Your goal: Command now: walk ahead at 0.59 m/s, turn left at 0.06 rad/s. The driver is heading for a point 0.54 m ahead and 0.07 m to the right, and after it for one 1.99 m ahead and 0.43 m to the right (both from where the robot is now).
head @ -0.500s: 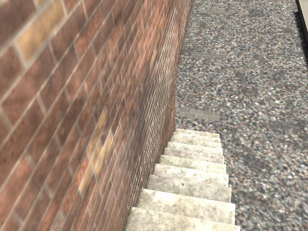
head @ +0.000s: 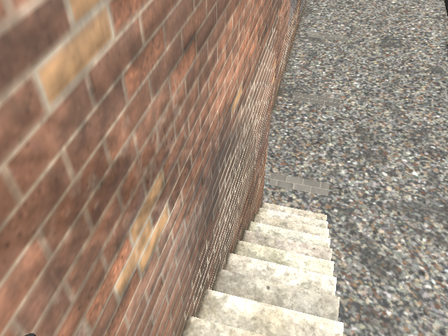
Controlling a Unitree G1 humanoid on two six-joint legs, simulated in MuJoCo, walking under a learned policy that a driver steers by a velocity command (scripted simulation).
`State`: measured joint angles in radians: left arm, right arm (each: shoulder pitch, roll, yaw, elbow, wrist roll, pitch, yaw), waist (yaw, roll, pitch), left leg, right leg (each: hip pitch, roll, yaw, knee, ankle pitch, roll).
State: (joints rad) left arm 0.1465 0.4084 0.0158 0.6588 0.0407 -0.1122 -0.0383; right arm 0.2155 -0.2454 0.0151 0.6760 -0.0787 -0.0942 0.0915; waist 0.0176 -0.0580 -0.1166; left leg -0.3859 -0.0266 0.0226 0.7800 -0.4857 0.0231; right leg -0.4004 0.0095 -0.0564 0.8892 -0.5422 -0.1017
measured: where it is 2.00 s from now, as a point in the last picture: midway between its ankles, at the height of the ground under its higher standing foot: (257, 300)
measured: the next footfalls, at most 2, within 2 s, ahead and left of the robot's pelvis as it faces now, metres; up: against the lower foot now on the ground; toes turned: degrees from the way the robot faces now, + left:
right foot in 0.14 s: +0.07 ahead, -0.07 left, +0.00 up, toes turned -1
left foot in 0.56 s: +0.37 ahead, +0.14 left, -0.20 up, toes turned -3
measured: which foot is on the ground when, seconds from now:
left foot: down 0.00-0.16, up 0.18-0.54, down 0.56-0.70, up 0.72-0.98, down 1.00-1.00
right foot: up 0.00-0.12, down 0.14-0.54, up 0.56-0.68, down 0.70-0.94, up 0.96-1.00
